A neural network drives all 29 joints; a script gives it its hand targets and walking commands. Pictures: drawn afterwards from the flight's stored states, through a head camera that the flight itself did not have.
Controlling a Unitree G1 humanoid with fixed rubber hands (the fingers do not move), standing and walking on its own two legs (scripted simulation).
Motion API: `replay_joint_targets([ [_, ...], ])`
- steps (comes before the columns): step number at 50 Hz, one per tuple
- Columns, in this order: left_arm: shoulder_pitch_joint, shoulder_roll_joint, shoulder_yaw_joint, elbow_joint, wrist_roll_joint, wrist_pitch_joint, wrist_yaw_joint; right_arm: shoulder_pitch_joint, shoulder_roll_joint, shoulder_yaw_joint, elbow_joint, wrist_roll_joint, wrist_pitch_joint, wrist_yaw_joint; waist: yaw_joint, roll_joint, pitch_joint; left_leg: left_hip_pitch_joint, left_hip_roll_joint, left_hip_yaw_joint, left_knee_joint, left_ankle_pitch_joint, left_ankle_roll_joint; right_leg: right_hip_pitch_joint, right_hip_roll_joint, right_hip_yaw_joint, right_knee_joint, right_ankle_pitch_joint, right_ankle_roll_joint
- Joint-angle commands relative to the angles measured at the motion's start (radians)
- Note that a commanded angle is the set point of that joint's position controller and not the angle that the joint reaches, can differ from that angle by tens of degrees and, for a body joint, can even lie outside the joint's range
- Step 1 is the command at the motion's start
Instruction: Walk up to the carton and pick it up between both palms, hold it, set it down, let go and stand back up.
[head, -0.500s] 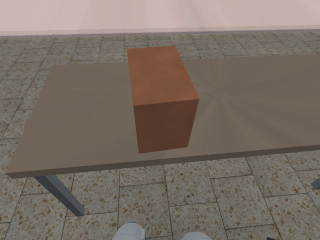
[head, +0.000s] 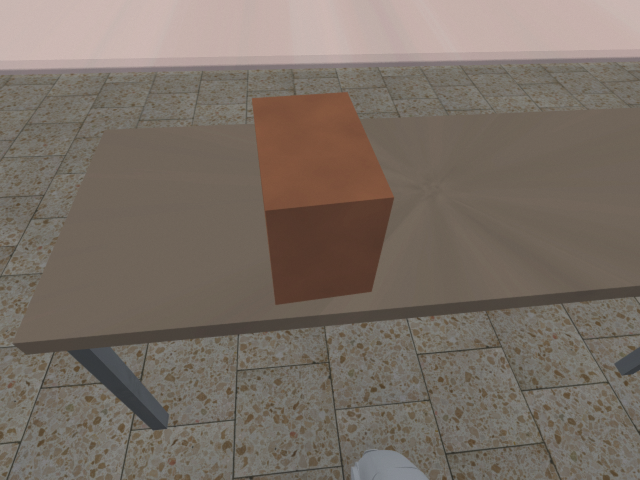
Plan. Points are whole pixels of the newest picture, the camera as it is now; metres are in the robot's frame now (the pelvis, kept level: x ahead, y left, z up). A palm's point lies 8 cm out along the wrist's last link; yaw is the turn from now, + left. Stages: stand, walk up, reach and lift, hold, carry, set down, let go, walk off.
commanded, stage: walk up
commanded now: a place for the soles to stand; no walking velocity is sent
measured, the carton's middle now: (312, 196) +0.56 +0.02 +0.00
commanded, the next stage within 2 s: reach and lift in 1.60 s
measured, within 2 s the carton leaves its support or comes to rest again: neither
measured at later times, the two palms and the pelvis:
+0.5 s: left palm out of the picture +0.09 +0.31 -0.11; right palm out of the picture +0.07 -0.29 -0.12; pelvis +0.03 +0.01 +0.00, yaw +1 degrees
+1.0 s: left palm out of the picture +0.09 +0.30 -0.11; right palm out of the picture +0.12 -0.30 -0.12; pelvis +0.04 -0.01 +0.00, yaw +1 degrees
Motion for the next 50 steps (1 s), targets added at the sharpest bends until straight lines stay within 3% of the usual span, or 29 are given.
replay_joint_targets([
  [1, -0.084, 0.195, 0.064, -0.103, -0.027, -0.07, 0.012, 0.002, -0.308, -0.081, -0.104, 0.002, -0.052, -0.018, -0.022, 0.196, 0.019, 0.056, 0.273, -0.294, -0.23, 0.728, 0.16, -0.109, -0.045, -0.113, -0.219, 0.048, -0.023],
  [3, 0.008, 0.177, 0.073, -0.06, -0.028, -0.079, 0.015, -0.056, -0.261, -0.062, -0.137, 0.021, -0.043, -0.017, 0.052, 0.181, -0.026, -0.093, 0.195, -0.187, -0.075, 0.723, 0.114, 0.18, -0.015, -0.129, -0.417, 0.244, -0.049],
  [4, 0.137, 0.229, 0.085, -0.021, -0.016, -0.093, 0.028, -0.098, -0.234, -0.057, -0.145, 0.026, -0.042, -0.018, 0.099, 0.118, -0.123, -0.164, 0.137, -0.108, 0.13, 0.702, 0.084, 0.326, -0.064, -0.025, -0.466, 0.312, -0.078],
  [5, 0.181, 0.323, 0.111, -0.022, -0.017, -0.1, 0.034, -0.043, -0.157, -0.035, -0.171, 0.037, -0.045, -0.018, 0.099, -0.105, -0.224, -0.368, 0.017, -0.085, 0.374, 0.362, 0.021, 0.506, -0.333, 0.422, -0.516, 0.334, -0.148],
  [6, 0.089, 0.329, 0.11, -0.058, -0.033, -0.09, 0.037, -0.015, -0.204, -0.042, -0.14, 0.023, -0.026, -0.026, 0.053, -0.074, -0.212, -0.436, -0.055, -0.081, 0.407, -0.102, 0.005, 0.417, -0.399, 0.624, -0.6, 0.192, -0.221],
  [7, 0.078, 0.364, 0.11, -0.047, -0.026, -0.083, 0.032, -0.037, -0.274, -0.059, -0.104, 0.009, -0.011, -0.027, 0.06, -0.042, -0.177, -0.385, -0.038, -0.159, 0.497, -0.144, 0.017, 0.263, -0.407, 0.646, -0.61, -0.006, -0.233],
  [8, 0.026, 0.306, 0.103, -0.082, -0.031, -0.082, 0.033, -0.042, -0.272, -0.058, -0.099, 0.021, -0.016, -0.022, 0.042, 0.008, -0.062, -0.478, -0.012, -0.134, 0.52, -0.094, 0.014, 0.219, -0.396, 0.608, -0.635, -0.045, -0.231],
  [10, -0.027, 0.256, 0.084, -0.07, -0.033, -0.076, 0.033, -0.007, -0.25, -0.052, -0.076, 0.02, -0.022, -0.02, 0.021, -0.111, 0.001, -0.445, 0.029, -0.128, 0.418, 0.002, -0.004, 0.152, -0.277, 0.369, -0.614, -0.007, -0.143],
  [11, -0.026, 0.24, 0.089, -0.067, -0.028, -0.082, 0.028, -0.006, -0.235, -0.063, -0.075, 0.014, -0.026, -0.011, 0.011, -0.142, -0.051, -0.455, 0.032, -0.126, 0.403, -0.005, -0.005, 0.182, -0.277, 0.36, -0.591, 0.008, -0.149],
  [15, -0.056, 0.235, 0.073, -0.061, -0.02, -0.069, 0.035, -0.075, -0.224, -0.051, -0.071, 0.0, -0.015, -0.024, 0.017, -0.042, -0.027, -0.345, 0.075, -0.084, 0.22, -0.001, -0.043, 0.032, -0.284, 0.304, -0.506, 0.198, -0.21],
  [17, -0.045, 0.236, 0.067, -0.071, -0.018, -0.07, 0.034, -0.065, -0.191, -0.058, -0.058, 0.007, -0.018, -0.027, 0.009, -0.073, -0.129, -0.257, 0.06, -0.072, 0.165, 0.056, -0.01, 0.045, -0.3, 0.286, -0.466, 0.356, -0.201],
  [18, -0.118, 0.23, 0.063, -0.096, -0.022, -0.063, 0.03, -0.043, -0.221, -0.055, -0.034, 0.005, -0.024, -0.029, -0.022, -0.086, -0.125, -0.144, 0.049, -0.055, 0.103, 0.104, -0.002, -0.051, -0.29, 0.264, -0.43, 0.297, -0.188],
  [19, -0.16, 0.223, 0.061, -0.106, -0.026, -0.057, 0.029, -0.011, -0.204, -0.057, -0.017, 0.008, -0.028, -0.03, -0.048, -0.101, -0.16, -0.062, 0.054, -0.031, 0.0, 0.277, 0.011, -0.074, -0.257, 0.19, -0.364, 0.309, -0.16],
  [20, -0.164, 0.193, 0.049, -0.098, -0.037, -0.044, 0.028, -0.032, -0.225, -0.058, -0.025, -0.002, -0.038, -0.033, -0.057, -0.069, -0.115, -0.019, 0.052, -0.059, -0.111, 0.293, 0.01, -0.118, -0.206, 0.155, -0.301, 0.287, -0.103],
  [21, -0.139, 0.146, 0.035, -0.089, -0.044, -0.036, 0.027, -0.061, -0.254, -0.062, -0.041, -0.019, -0.046, -0.039, -0.033, 0.037, -0.119, -0.089, 0.171, -0.293, -0.244, 0.284, 0.053, -0.105, -0.128, 0.08, -0.23, 0.217, -0.044],
  [22, -0.093, 0.141, 0.04, -0.058, -0.048, -0.028, 0.027, -0.161, -0.309, -0.055, -0.065, -0.026, -0.048, -0.04, 0.036, 0.148, -0.069, -0.264, 0.283, -0.453, -0.36, 0.084, 0.132, -0.026, -0.044, 0.015, -0.137, -0.011, -0.005],
  [23, -0.029, 0.192, 0.063, -0.038, -0.049, -0.013, 0.021, -0.214, -0.333, -0.057, -0.096, -0.018, -0.051, -0.035, 0.043, 0.123, -0.069, -0.321, 0.333, -0.5, -0.387, -0.101, 0.165, 0.026, -0.016, -0.019, -0.082, -0.142, -0.006],
  [25, -0.003, 0.173, 0.074, -0.011, -0.033, -0.022, 0.02, -0.249, -0.3, -0.054, -0.103, -0.01, -0.046, -0.028, 0.064, 0.116, -0.065, -0.37, 0.304, -0.437, -0.362, -0.111, 0.196, 0.097, -0.025, -0.021, -0.106, -0.079, -0.018],
  [27, 0.027, 0.188, 0.068, 0.0, -0.025, -0.024, 0.018, -0.237, -0.297, -0.049, -0.098, -0.008, -0.045, -0.025, 0.046, 0.177, -0.135, -0.292, 0.254, -0.33, -0.301, 0.116, 0.143, 0.124, -0.017, -0.029, -0.165, -0.024, -0.028],
  [29, -0.014, 0.192, 0.066, -0.013, -0.031, -0.028, 0.02, -0.223, -0.267, -0.041, -0.095, -0.005, -0.044, -0.023, 0.031, 0.133, -0.114, -0.246, 0.256, -0.343, -0.255, 0.204, 0.139, 0.086, -0.042, -0.012, -0.227, 0.023, -0.028],
  [30, -0.022, 0.196, 0.062, -0.007, -0.035, -0.03, 0.021, -0.221, -0.268, -0.038, -0.084, -0.004, -0.042, -0.022, 0.03, 0.117, -0.157, -0.22, 0.238, -0.317, -0.233, 0.232, 0.122, 0.092, -0.046, 0.007, -0.239, 0.049, -0.037],
  [31, -0.018, 0.179, 0.061, -0.004, -0.036, -0.03, 0.019, -0.242, -0.274, -0.036, -0.077, -0.008, -0.039, -0.023, 0.029, 0.187, -0.141, -0.27, 0.228, -0.31, -0.266, 0.135, 0.116, 0.113, -0.056, 0.041, -0.266, -0.006, -0.046],
  [34, -0.019, 0.193, 0.061, -0.003, -0.011, -0.04, 0.014, -0.273, -0.248, -0.025, -0.078, 0.0, -0.027, -0.023, 0.048, 0.136, -0.117, -0.378, 0.156, -0.239, -0.241, -0.098, 0.053, 0.154, -0.102, 0.12, -0.391, -0.043, -0.065],
  [35, -0.056, 0.213, 0.06, -0.021, -0.002, -0.042, 0.012, -0.274, -0.255, -0.04, -0.086, -0.006, -0.024, -0.02, 0.017, 0.034, -0.073, -0.335, 0.114, -0.191, -0.199, -0.082, 0.024, 0.061, -0.132, 0.194, -0.453, -0.133, -0.084],
  [37, -0.1, 0.238, 0.061, -0.02, -0.006, -0.05, 0.013, -0.245, -0.234, -0.034, -0.045, -0.004, -0.02, -0.016, 0.012, -0.004, -0.084, -0.268, 0.07, -0.162, -0.124, -0.033, 0.018, -0.018, -0.195, 0.27, -0.525, -0.221, -0.102],
  [41, -0.164, 0.227, 0.057, -0.032, -0.012, -0.057, 0.014, -0.224, -0.221, -0.024, -0.032, -0.01, -0.033, -0.01, -0.015, -0.049, -0.13, -0.208, 0.073, -0.152, -0.131, 0.098, 0.028, 0.01, -0.181, 0.218, -0.472, -0.05, -0.075],
  [42, -0.137, 0.208, 0.048, -0.036, -0.016, -0.052, 0.01, -0.26, -0.239, -0.024, -0.046, -0.007, -0.035, -0.007, 0.005, 0.058, -0.155, -0.185, 0.099, -0.162, -0.161, 0.074, 0.026, -0.004, -0.165, 0.191, -0.453, -0.068, -0.065],
  [45, -0.1, 0.196, 0.047, -0.015, -0.022, -0.051, 0.013, -0.274, -0.237, -0.016, -0.05, 0.009, -0.036, -0.01, 0.026, 0.004, -0.14, -0.218, 0.113, -0.182, -0.162, 0.138, 0.039, 0.069, -0.126, 0.102, -0.396, 0.119, -0.054],
  [50, -0.121, 0.207, 0.051, -0.032, -0.021, -0.054, 0.018, -0.262, -0.225, -0.016, -0.028, 0.007, -0.035, -0.013, 0.017, 0.04, -0.23, -0.148, 0.108, -0.158, -0.134, 0.271, 0.038, 0.097, -0.181, 0.16, -0.418, 0.182, -0.061],
])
